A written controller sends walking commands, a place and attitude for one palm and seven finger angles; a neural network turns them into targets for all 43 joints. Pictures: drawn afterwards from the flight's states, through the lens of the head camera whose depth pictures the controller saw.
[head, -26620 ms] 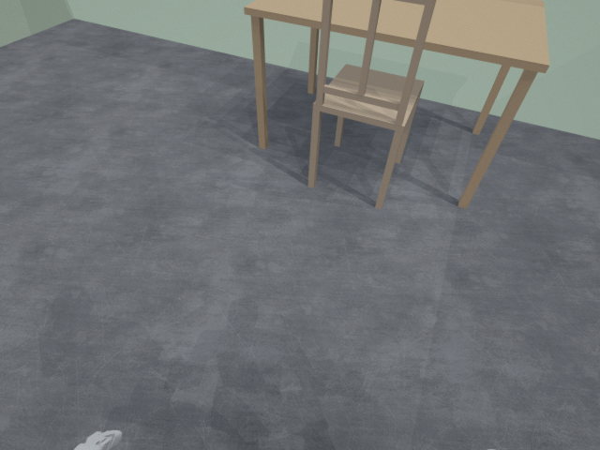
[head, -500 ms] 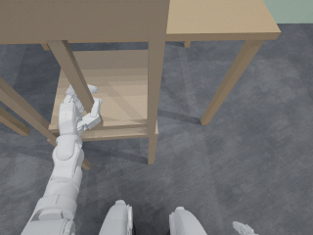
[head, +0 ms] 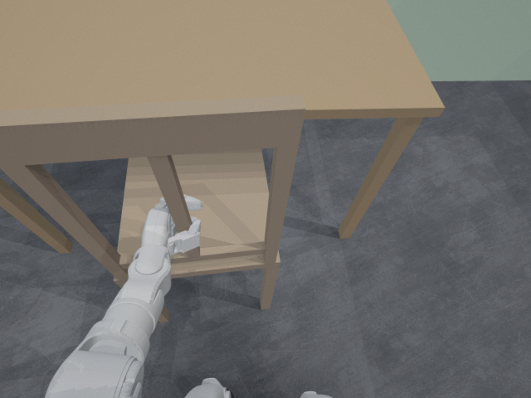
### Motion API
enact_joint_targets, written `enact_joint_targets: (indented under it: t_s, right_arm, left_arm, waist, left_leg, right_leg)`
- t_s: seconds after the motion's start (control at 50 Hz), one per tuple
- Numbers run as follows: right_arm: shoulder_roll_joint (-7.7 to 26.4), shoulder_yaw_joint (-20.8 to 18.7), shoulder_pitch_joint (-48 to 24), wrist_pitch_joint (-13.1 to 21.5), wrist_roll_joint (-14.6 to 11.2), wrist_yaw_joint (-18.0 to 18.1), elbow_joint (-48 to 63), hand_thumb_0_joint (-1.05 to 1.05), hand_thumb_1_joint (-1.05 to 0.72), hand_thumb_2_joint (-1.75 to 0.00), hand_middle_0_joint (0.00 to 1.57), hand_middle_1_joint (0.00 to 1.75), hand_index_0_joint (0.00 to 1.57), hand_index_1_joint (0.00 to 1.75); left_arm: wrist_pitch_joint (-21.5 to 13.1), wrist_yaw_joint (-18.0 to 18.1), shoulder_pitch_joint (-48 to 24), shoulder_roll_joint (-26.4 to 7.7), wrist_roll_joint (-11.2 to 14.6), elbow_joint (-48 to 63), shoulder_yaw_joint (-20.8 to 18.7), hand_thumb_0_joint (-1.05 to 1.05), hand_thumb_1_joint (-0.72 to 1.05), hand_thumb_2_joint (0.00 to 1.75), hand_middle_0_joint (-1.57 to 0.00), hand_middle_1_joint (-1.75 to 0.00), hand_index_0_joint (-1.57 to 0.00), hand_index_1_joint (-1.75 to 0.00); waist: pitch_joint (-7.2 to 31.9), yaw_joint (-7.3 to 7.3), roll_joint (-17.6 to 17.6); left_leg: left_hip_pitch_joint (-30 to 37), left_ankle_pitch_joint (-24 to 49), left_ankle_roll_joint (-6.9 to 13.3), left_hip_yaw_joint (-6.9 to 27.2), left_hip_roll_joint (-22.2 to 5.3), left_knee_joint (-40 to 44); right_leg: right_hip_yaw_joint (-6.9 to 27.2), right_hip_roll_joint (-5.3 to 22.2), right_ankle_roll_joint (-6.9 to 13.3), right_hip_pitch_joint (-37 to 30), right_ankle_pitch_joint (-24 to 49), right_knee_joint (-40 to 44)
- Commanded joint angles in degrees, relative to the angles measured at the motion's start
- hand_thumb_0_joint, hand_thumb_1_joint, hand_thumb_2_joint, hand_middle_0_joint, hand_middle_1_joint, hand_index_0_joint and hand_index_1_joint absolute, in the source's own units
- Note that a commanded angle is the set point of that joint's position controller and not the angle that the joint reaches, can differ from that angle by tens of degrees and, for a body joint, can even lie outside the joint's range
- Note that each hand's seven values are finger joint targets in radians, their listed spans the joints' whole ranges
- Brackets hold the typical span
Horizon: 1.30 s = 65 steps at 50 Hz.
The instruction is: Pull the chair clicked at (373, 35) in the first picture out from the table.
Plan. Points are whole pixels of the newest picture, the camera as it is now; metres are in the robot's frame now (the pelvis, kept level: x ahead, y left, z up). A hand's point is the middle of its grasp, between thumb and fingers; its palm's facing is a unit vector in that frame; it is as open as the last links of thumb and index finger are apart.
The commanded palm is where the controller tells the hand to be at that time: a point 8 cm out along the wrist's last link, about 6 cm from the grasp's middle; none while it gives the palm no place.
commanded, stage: step backward, pulling the chair out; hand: left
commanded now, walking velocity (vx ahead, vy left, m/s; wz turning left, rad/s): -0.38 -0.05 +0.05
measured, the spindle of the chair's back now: (180, 214) +0.41 +0.14 -0.03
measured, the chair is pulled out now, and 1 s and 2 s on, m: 0.09 0.24 0.30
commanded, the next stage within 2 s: none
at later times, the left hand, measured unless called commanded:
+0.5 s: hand (205, 289) +0.29 +0.09 -0.05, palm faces -0.01 -0.99 -0.15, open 5.6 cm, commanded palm +0.29 +0.14 -0.04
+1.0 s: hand (200, 321) +0.24 +0.09 -0.05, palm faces +0.00 -0.98 -0.18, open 5.7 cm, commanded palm +0.24 +0.15 -0.04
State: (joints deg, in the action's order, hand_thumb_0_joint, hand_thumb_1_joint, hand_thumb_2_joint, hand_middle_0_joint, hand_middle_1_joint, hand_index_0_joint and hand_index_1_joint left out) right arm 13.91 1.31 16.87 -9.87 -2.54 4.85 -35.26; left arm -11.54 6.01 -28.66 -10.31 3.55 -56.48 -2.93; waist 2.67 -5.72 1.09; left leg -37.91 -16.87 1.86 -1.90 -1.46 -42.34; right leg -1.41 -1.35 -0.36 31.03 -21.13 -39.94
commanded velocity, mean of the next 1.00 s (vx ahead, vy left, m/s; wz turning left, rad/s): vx -0.38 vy -0.02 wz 0.06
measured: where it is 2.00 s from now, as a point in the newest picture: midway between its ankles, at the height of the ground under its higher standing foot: outside the picture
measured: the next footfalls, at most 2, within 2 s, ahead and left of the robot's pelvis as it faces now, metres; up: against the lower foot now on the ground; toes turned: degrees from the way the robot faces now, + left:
left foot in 1.16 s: -0.16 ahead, +0.11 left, +0.00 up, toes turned +5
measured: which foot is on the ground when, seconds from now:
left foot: down 0.00-0.96, up 0.98-1.00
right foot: down 0.00-1.00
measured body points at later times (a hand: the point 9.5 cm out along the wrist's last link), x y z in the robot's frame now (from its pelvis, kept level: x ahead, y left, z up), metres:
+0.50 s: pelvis -0.07 -0.02 +0.01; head +0.01 -0.05 +0.45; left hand +0.28 +0.14 -0.03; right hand +0.01 -0.27 -0.14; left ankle +0.02 +0.10 -0.71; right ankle -0.02 -0.12 -0.71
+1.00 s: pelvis -0.12 -0.03 +0.01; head -0.04 -0.05 +0.45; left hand +0.24 +0.15 -0.03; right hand -0.02 -0.27 -0.13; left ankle -0.06 +0.10 -0.70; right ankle -0.02 -0.12 -0.71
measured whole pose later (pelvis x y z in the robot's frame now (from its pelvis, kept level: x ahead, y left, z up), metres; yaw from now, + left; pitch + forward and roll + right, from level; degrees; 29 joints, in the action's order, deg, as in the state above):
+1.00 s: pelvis -0.12 -0.03 +0.01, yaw +1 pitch +2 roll +0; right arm 11.9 0.6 10.6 2.9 -2.5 6.5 -43.1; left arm -12.9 5.3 -30.5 -8.6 3.9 -61.2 -1.0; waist -8.5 -3.9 2.2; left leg -29.4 -20.4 -1.2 1.0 0.3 -42.4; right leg -2.2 -0.2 2.1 28.6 -9.1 -35.0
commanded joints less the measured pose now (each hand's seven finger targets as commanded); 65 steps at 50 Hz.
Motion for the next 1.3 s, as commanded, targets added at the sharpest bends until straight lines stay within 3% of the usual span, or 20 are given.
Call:
enact_joint_targets:
  t_s: [0.0, 0.12, 0.22, 0.3, 0.34, 0.4, 0.46, 0.52, 0.6, 0.68, 0.8, 0.86, 0.94, 1.0, 1.08, 1.1, 1.12, 1.16, 1.22, 1.28]
  right_arm:
    - [8.0, -3.5, 3.4, 2.5, 0.4, 1.1, 2.1, 0.00, -0.90, -0.90, 0.20, 0.30, 0.20, 0.30]
    - [7.6, -3.9, 0.7, 4.7, 0.3, 1.3, 2.7, 0.00, -0.90, -0.90, 0.20, 0.30, 0.20, 0.30]
    - [7.6, -4.2, -1.1, 6.8, 0.8, 1.2, 2.5, 0.00, -0.90, -0.90, 0.20, 0.30, 0.20, 0.30]
    - [7.7, -4.0, -1.7, 8.5, 0.4, 1.4, 1.6, 0.00, -0.90, -0.90, 0.20, 0.30, 0.20, 0.30]
    - [7.5, -4.0, -1.7, 9.6, 0.0, 1.7, 0.8, 0.00, -0.90, -0.90, 0.20, 0.30, 0.20, 0.30]
    - [7.4, -4.2, -1.9, 11.1, -0.6, 1.9, -0.8, 0.00, -0.90, -0.90, 0.20, 0.30, 0.20, 0.30]
    - [8.3, -4.2, -3.4, 12.1, -0.7, 2.1, -2.7, 0.00, -0.90, -0.90, 0.20, 0.30, 0.20, 0.30]
    - [8.3, -3.6, -2.8, 13.0, -0.4, 2.6, -4.8, 0.00, -0.90, -0.90, 0.20, 0.30, 0.20, 0.30]
    - [9.2, -4.0, -1.6, 13.5, -0.8, 3.0, -5.1, 0.00, -0.90, -0.90, 0.20, 0.30, 0.20, 0.30]
    - [8.0, -3.7, -3.0, 13.1, 0.0, 3.4, -4.0, 0.00, -0.90, -0.90, 0.20, 0.30, 0.20, 0.30]
    - [7.4, -3.9, -4.2, 13.3, 0.6, 2.8, -2.1, 0.00, -0.90, -0.90, 0.20, 0.30, 0.20, 0.30]
    - [7.8, -4.3, -4.1, 14.1, 0.3, 3.0, -1.6, 0.00, -0.90, -0.90, 0.20, 0.30, 0.20, 0.30]
    - [7.3, -4.4, -3.3, 15.2, 0.0, 2.6, -2.7, 0.00, -0.90, -0.90, 0.20, 0.30, 0.20, 0.30]
    - [7.0, -3.8, -4.1, 15.1, 0.5, 2.0, -3.2, 0.00, -0.90, -0.90, 0.20, 0.30, 0.20, 0.30]
    - [8.1, -2.8, -2.2, 14.7, 0.3, 2.5, -5.3, 0.00, -0.90, -0.90, 0.20, 0.30, 0.20, 0.30]
    - [8.6, -3.0, -1.5, 14.8, 0.2, 2.7, -5.4, 0.00, -0.90, -0.90, 0.20, 0.30, 0.20, 0.30]
    - [10.0, -3.5, -2.0, 14.6, 0.3, 3.0, -4.5, 0.00, -0.90, -0.90, 0.20, 0.30, 0.20, 0.30]
    - [9.6, -4.1, -1.6, 13.7, 0.3, 3.2, -3.1, 0.00, -0.90, -0.90, 0.20, 0.30, 0.20, 0.30]
    - [7.5, -3.9, -2.3, 12.8, 1.1, 2.8, -2.2, 0.00, -0.90, -0.90, 0.20, 0.30, 0.20, 0.30]
    - [7.8, -4.6, -2.0, 11.9, 0.9, 2.8, -1.8, 0.00, -0.90, -0.90, 0.20, 0.30, 0.20, 0.30]
  left_arm:
    - [-2.6, 0.1, -20.2, -8.1, -2.2, 6.6, 1.7, 0.00, 0.90, 0.90, -0.50, -1.45, -0.50, -1.45]
    - [-3.5, -1.4, -17.0, -6.4, -1.4, 8.6, 2.6, 0.00, 0.90, 0.90, -0.50, -1.45, -0.50, -1.45]
    - [-4.2, -1.5, -17.2, -7.6, -1.3, 10.4, 1.6, 0.00, 0.90, 0.90, -0.50, -1.45, -0.50, -1.45]
    - [-4.4, -1.1, -18.1, -9.0, -1.3, 10.4, 1.0, 0.00, 0.90, 0.90, -0.50, -1.45, -0.50, -1.45]
    - [-4.7, -0.9, -18.6, -9.4, -1.1, 9.4, 1.2, 0.00, 0.90, 0.90, -0.50, -1.45, -0.50, -1.45]
    - [-4.9, 0.0, -20.4, -12.1, -1.1, 7.1, 0.4, 0.00, 0.90, 0.90, -0.50, -1.45, -0.50, -1.45]
    - [-4.6, 0.8, -20.0, -12.5, -1.5, 5.2, 0.3, 0.00, 0.90, 0.90, -0.50, -1.45, -0.50, -1.45]
    - [-4.8, 0.7, -20.3, -9.5, -1.7, 5.3, 2.4, 0.00, 0.90, 0.90, -0.50, -1.45, -0.50, -1.45]
    - [-4.9, 0.4, -19.6, -6.9, -1.0, 4.8, 4.1, 0.00, 0.90, 0.90, -0.50, -1.45, -0.50, -1.45]
    - [-5.4, -0.1, -21.9, -5.3, -1.0, 7.6, 4.6, 0.00, 0.90, 0.90, -0.50, -1.45, -0.50, -1.45]
    - [-4.9, -0.3, -21.5, -6.2, -1.4, 8.2, 3.5, 0.00, 0.90, 0.90, -0.50, -1.45, -0.50, -1.45]
    - [-4.9, 0.0, -19.3, -8.9, -1.4, 7.4, 1.5, 0.00, 0.90, 0.90, -0.50, -1.45, -0.50, -1.45]
    - [-5.5, 0.9, -19.2, -10.9, -1.9, 6.1, 0.8, 0.00, 0.90, 0.90, -0.50, -1.45, -0.50, -1.45]
    - [-4.2, 1.1, -18.8, -10.1, -2.4, 5.6, 0.2, 0.00, 0.90, 0.90, -0.50, -1.45, -0.50, -1.45]
    - [-2.9, 1.2, -19.0, -9.1, -1.6, 6.3, 1.0, 0.00, 0.90, 0.90, -0.50, -1.45, -0.50, -1.45]
    - [-2.7, 1.0, -19.3, -7.7, -1.4, 6.9, 2.2, 0.00, 0.90, 0.90, -0.50, -1.45, -0.50, -1.45]
    - [-2.8, 0.6, -20.3, -6.4, -1.3, 8.1, 3.3, 0.00, 0.90, 0.90, -0.50, -1.45, -0.50, -1.45]
    - [-2.5, 0.1, -21.9, -4.1, -1.3, 8.5, 4.8, 0.00, 0.90, 0.90, -0.50, -1.45, -0.50, -1.45]
    - [-3.1, -0.6, -25.1, -2.9, -1.8, 11.5, 5.4, 0.00, 0.90, 0.90, -0.50, -1.45, -0.50, -1.45]
    - [-2.9, -0.6, -22.0, -4.8, -1.9, 10.6, 3.6, 0.00, 0.90, 0.90, -0.50, -1.45, -0.50, -1.45]
  waist:
    - [22.4, 0.93, 10.8]
    - [23.3, 1.37, 8.3]
    - [20.6, 1.78, 10.9]
    - [19.4, 2.53, 7.5]
    - [17.9, 2.49, 1.8]
    - [14.4, 1.78, -5.8]
    - [12.7, 3.12, -4.6]
    - [15.2, 2.38, -4.3]
    - [14.1, 3.02, -3.5]
    - [19.7, 3.31, 5.6]
    - [15.6, 3.66, 7.9]
    - [14.2, 3.89, 2.9]
    - [14.3, 3.89, -10.0]
    - [15.5, 4.76, -8.7]
    - [16.1, 2.95, -7.0]
    - [16.6, 2.48, -5.9]
    - [16.1, 3.18, -0.3]
    - [16.5, 3.50, 3.8]
    - [17.7, 2.91, 7.3]
    - [17.2, 3.25, 4.4]
  left_leg:
    - [27.8, 38.0, 1.0, 8.8, -6.7, 4.5]
    - [29.1, 34.4, 1.6, 11.2, -9.0, 9.0]
    - [29.0, 25.4, 3.1, 13.1, -11.9, 13.7]
    - [22.7, 16.1, 2.8, 10.7, -10.6, 12.9]
    - [19.9, 10.1, 1.3, 7.9, -8.0, 11.2]
    - [20.5, -0.6, -2.4, 2.1, -1.4, 3.8]
    - [19.4, -4.0, -3.0, 3.7, 0.1, -0.7]
    - [20.8, 3.0, -2.7, 4.8, -0.8, 5.2]
    - [24.3, 18.8, -1.0, 6.9, -4.4, 12.8]
    - [29.5, 31.1, 1.5, 11.9, -8.9, 13.5]
    - [19.3, 17.8, 2.1, 12.5, -10.4, 15.0]
    - [13.2, 5.9, 0.7, 10.4, -7.5, 13.1]
    - [17.5, -9.2, -3.6, 3.3, 2.4, -6.8]
    - [12.1, -12.9, -3.4, 7.1, 1.6, -12.7]
    - [19.5, -5.9, -3.3, 5.5, 0.2, 9.5]
    - [21.4, 1.8, -2.7, 5.6, -1.2, 17.4]
    - [21.7, 10.9, -0.8, 10.3, -5.5, 19.7]
    - [23.9, 26.5, 1.0, 12.1, -10.0, 14.5]
    - [22.1, 28.4, -0.1, 9.8, -10.0, 13.8]
    - [18.0, 22.9, -1.2, 8.2, -9.4, 12.3]
  right_leg:
    - [1.7, 2.9, -0.4, -3.9, 23.0, 3.7]
    - [1.5, 1.6, -0.1, -6.5, 15.4, 3.6]
    - [1.9, 1.6, 0.2, -6.3, 3.7, 1.9]
    - [3.3, 2.9, 0.4, -12.0, 8.8, 5.8]
    - [5.6, 4.9, 0.5, -13.8, 10.7, 10.4]
    - [13.9, 13.8, 2.9, -10.9, 8.9, 20.2]
    - [15.3, 17.3, 4.5, -11.3, 9.3, 22.2]
    - [9.9, 15.5, 3.1, -16.3, 21.4, 16.9]
    - [5.0, 8.5, -0.8, -16.1, 22.9, 12.6]
    - [2.8, 4.5, -0.5, -13.7, 18.3, 5.0]
    - [3.8, 4.1, 0.7, -16.1, 9.3, 4.1]
    - [6.9, 6.6, 1.9, -18.7, 7.6, 8.1]
    - [19.5, 19.9, 6.8, -11.6, -4.5, 26.0]
    - [17.6, 22.1, 9.2, -19.5, 12.2, 21.9]
    - [8.0, 17.1, 4.5, -21.6, 24.3, 15.1]
    - [6.1, 14.6, 2.6, -21.7, 23.8, 11.9]
    - [3.4, 10.0, 0.5, -19.7, 22.8, 8.1]
    - [1.2, 5.4, -0.7, -17.3, 23.6, 4.2]
    - [1.9, 6.3, 0.0, -19.8, 23.8, 1.8]
    - [3.0, 7.2, 0.8, -22.8, 27.4, 2.7]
